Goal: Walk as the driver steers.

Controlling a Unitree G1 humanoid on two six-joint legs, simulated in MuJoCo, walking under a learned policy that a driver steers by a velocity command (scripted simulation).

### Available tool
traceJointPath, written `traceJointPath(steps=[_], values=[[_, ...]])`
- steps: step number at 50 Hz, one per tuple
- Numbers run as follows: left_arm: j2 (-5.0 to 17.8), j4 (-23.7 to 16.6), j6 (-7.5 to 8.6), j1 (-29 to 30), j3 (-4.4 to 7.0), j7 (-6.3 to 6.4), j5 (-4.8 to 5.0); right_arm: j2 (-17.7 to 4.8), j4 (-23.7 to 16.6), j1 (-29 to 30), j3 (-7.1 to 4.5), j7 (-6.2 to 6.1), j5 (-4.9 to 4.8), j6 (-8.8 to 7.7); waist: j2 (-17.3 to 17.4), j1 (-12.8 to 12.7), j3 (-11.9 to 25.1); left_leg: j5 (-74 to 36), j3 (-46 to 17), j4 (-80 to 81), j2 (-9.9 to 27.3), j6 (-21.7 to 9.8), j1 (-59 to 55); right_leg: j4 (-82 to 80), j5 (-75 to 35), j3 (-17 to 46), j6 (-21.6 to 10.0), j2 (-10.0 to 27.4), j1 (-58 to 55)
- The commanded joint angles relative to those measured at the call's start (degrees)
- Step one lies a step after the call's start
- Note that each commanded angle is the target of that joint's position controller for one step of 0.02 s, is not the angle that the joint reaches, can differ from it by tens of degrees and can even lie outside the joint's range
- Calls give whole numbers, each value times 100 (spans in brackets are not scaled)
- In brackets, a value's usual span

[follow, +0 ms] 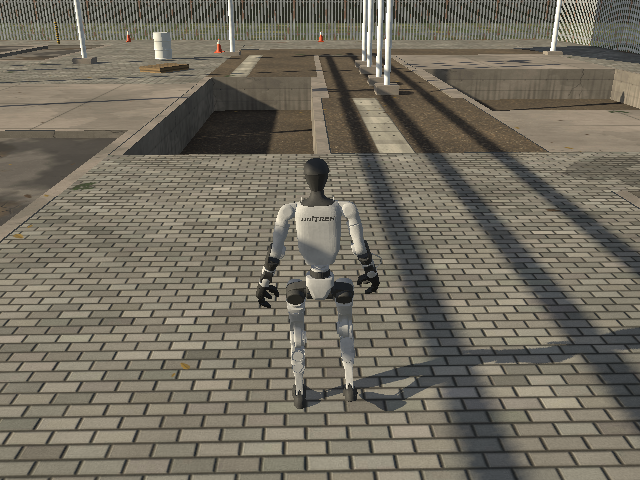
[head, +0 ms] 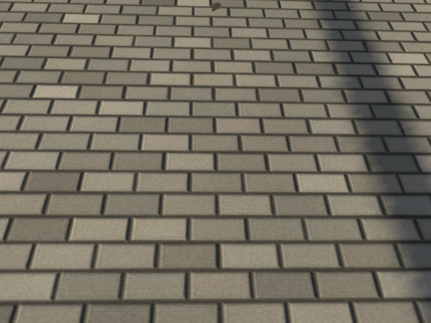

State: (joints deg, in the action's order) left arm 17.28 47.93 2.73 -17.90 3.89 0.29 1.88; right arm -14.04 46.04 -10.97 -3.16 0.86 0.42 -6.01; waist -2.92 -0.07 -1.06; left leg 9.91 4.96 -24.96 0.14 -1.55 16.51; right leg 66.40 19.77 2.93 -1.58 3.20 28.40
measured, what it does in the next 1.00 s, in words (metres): walks ahead, turning right: right foot, then left foot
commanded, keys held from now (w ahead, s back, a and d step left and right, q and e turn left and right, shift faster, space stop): w+e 0.38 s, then e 0.42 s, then q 0.20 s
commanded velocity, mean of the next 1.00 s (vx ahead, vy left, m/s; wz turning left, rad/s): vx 0.30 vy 0.00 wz -0.49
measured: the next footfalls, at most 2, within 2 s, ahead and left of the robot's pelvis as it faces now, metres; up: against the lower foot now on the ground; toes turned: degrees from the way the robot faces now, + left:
right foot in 0.38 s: +0.33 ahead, -0.18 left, +0.00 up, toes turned -17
left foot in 0.86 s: +0.55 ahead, -0.06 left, +0.00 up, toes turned -35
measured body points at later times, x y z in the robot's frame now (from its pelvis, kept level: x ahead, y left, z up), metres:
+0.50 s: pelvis +0.24 -0.08 -0.01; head +0.29 -0.11 +0.44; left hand +0.46 +0.14 -0.11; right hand +0.27 -0.38 -0.13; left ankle +0.18 +0.10 -0.63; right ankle +0.29 -0.16 -0.74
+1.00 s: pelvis +0.40 -0.10 -0.01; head +0.43 -0.10 +0.44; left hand +0.67 +0.06 -0.11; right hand +0.41 -0.40 -0.10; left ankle +0.52 -0.04 -0.74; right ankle +0.28 -0.18 -0.70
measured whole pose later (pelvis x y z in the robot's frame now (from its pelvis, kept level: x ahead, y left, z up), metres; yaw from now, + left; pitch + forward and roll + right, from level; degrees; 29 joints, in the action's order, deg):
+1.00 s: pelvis +0.40 -0.10 -0.01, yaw -30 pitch +2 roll +0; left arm 16.3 39.3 -2.3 -9.6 3.2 2.1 -0.6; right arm -13.9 44.0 -6.2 -1.7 1.2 0.7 -2.4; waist -1.2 0.5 -1.7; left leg 7.8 -3.6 -27.6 -2.7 -1.3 21.3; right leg 49.0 32.5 7.2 4.0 -3.4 18.9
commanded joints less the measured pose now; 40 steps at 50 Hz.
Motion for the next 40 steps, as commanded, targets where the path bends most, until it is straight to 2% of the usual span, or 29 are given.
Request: traceJointPath(steps=[1,4,8,11,14,16,17,18,19,20,21,22,23,24,25,26,28,31,33,37,40], values=[[205,-439,-91,-108,111,-3,-9,-625,-153,77,-166,-22,34,-129,926,-52,90,-504,-1185,1666,1544,-863,-671,61,-590,300,62,497,887],[168,-604,-144,194,123,-2,-52,-765,6,-45,-224,-84,55,-137,687,-34,-43,-1080,-598,1752,1542,-915,-818,-518,-1237,365,149,497,1235],[46,-830,-85,866,63,-151,-68,-956,110,-171,-267,-155,24,-55,587,189,-204,-1241,78,1777,1448,-793,-1064,-1846,-2166,14,110,423,1118],[-2,-1088,-82,1440,17,-260,-74,-1111,222,-432,-318,-176,-44,36,510,407,-396,-1259,303,1712,1611,-762,-1507,-2462,-2115,-254,14,378,1192],[83,-1314,-100,1695,34,-343,-68,-1238,315,-552,-371,-169,-140,159,566,410,-471,-1794,475,1371,1768,-639,-2062,-2805,-1537,-481,-181,266,1192],[249,-1365,-129,1471,119,-361,-79,-1403,295,-444,-420,-184,-195,229,753,171,-202,-3564,666,682,1760,-515,-2220,-2883,-954,-807,-399,-63,568],[406,-1286,-147,1025,213,-350,-72,-1472,278,-379,-441,-193,-224,273,821,-112,98,-4471,766,-37,1695,-445,-2201,-2935,-738,-982,-540,-317,-70],[658,-1060,-155,152,375,-310,-54,-1450,253,-269,-424,-199,-255,312,708,-619,540,-4719,942,-1207,1475,-285,-1851,-3339,-1055,-1091,-739,-626,-1285],[1141,-798,-204,-833,593,-194,-45,-1241,176,-339,-339,-211,-140,282,194,-1013,1067,-3255,949,-2925,1231,0,-489,-3500,-1195,-249,-1034,-292,-3091],[1847,-875,-158,-537,668,-144,-39,-364,-190,-782,-73,-151,104,137,-1440,-233,1361,2132,509,-4980,-3,403,2119,-4078,-939,3003,-2045,1225,-4720],[1423,-1127,-48,-597,511,-191,-124,-778,-229,-328,-105,-83,-87,-86,-721,-593,2174,2607,-881,-5673,-150,357,2596,-4818,-1287,4326,-2339,1714,-4965],[1100,-1120,41,-333,401,-230,-191,-1030,-391,165,-172,-57,-284,-168,-341,-613,1516,2124,-953,-5644,95,255,2926,-4755,-2430,3370,-2051,1573,-4530],[930,-1146,78,-14,354,-226,-141,-967,-374,184,-146,-98,-208,-193,55,-368,1060,1681,-934,-5207,331,208,2739,-4603,-3314,2509,-1825,1283,-3736],[758,-1206,61,358,313,-201,-99,-1010,-293,147,-182,-155,-56,-159,265,-151,759,1412,-913,-4755,526,241,2428,-4597,-3783,1924,-1616,1047,-2993],[638,-1305,40,585,261,-165,-150,-1085,-278,56,-229,-171,-16,-72,189,35,682,1268,-941,-4530,615,264,1997,-4687,-4158,1618,-1533,909,-2414],[660,-1354,26,669,259,-143,-194,-1059,-301,0,-240,-174,-6,27,166,141,657,1179,-925,-4339,591,313,1742,-4764,-4452,1507,-1509,830,-2058],[826,-1341,24,639,306,-81,-202,-843,-327,-65,-193,-201,41,165,168,228,682,933,-820,-3827,446,465,1574,-4784,-5068,1197,-1524,693,-1698],[911,-1284,-84,522,335,54,-118,-692,-445,277,-125,-226,60,245,-23,146,761,240,-801,-2822,211,615,1556,-4634,-4988,974,-1330,438,-1607],[898,-1273,-190,477,332,129,-77,-675,-517,569,-97,-191,26,271,-184,31,834,-307,-834,-2197,69,644,1412,-4524,-4521,1007,-1137,323,-1615],[884,-1254,-329,384,323,190,-99,-750,-687,1065,-101,-120,-21,294,-341,-154,732,-409,-984,-1368,-125,631,1306,-4266,-3611,1524,-981,364,-1782],[829,-1329,-377,514,302,203,-97,-904,-734,1002,-175,-88,-20,229,-512,-75,651,-16,-1100,-743,-223,498,1046,-3926,-3087,2114,-905,364,-1981]])
Velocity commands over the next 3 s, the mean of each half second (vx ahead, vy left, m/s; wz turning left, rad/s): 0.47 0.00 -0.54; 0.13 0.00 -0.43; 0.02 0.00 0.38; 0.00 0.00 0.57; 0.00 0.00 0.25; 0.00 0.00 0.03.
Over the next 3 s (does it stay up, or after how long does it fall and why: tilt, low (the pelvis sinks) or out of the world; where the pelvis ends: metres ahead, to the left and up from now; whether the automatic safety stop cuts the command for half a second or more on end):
stays up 0.42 -0.07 0.00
